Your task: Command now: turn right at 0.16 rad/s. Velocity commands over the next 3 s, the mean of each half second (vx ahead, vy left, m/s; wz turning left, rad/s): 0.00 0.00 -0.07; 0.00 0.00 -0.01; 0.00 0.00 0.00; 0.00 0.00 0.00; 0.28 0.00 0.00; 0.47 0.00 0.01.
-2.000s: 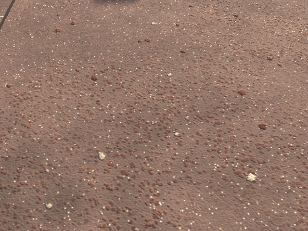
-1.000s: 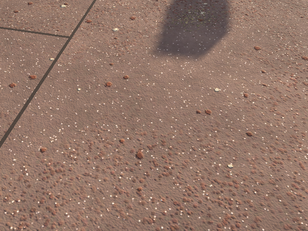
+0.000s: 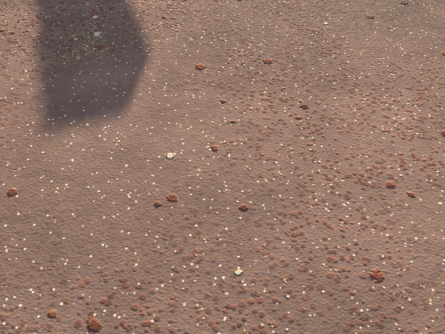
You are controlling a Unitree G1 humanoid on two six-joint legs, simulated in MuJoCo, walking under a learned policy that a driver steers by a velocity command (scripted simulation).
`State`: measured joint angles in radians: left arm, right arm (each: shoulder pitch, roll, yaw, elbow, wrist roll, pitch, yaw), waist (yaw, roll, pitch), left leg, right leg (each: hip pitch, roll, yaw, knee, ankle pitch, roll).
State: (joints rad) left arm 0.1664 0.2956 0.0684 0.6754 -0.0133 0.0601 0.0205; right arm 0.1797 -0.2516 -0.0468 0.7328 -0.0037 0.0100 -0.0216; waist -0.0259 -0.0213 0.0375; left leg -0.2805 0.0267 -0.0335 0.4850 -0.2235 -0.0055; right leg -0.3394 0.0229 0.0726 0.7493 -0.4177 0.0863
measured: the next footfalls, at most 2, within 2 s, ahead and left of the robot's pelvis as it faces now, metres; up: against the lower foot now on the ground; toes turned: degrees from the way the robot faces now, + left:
right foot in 0.06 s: +0.02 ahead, -0.14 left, +0.00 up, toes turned +3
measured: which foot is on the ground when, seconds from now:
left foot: down 0.00-1.00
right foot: up 0.00-0.04, down 0.06-1.00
